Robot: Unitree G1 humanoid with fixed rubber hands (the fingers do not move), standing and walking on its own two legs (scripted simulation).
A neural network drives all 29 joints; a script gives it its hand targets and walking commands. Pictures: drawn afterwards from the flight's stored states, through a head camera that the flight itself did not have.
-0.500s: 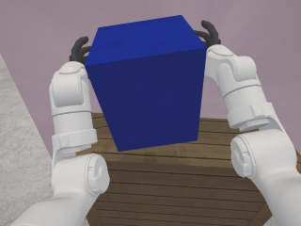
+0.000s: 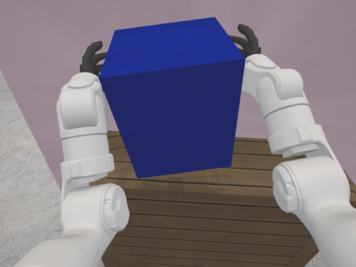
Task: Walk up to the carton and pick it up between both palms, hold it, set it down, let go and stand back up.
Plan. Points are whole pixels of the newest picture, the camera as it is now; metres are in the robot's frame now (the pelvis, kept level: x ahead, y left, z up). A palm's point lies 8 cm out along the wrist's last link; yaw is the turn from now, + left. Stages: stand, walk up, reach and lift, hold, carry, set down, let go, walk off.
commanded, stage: hold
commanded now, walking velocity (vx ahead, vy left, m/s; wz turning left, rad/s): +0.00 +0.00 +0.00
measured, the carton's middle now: (174, 100) +0.38 +0.01 +0.25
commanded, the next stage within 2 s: set down in 0.70 s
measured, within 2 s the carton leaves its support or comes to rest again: neither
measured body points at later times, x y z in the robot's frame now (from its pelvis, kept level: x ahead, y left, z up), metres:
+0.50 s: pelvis +0.00 +0.00 +0.00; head -0.07 +0.03 +0.44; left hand +0.38 +0.17 +0.30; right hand +0.39 -0.14 +0.33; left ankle +0.02 +0.13 -0.75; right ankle +0.01 -0.10 -0.75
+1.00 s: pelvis +0.00 +0.00 +0.00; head -0.06 +0.03 +0.44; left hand +0.39 +0.17 +0.33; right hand +0.39 -0.14 +0.35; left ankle +0.02 +0.13 -0.75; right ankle +0.01 -0.10 -0.75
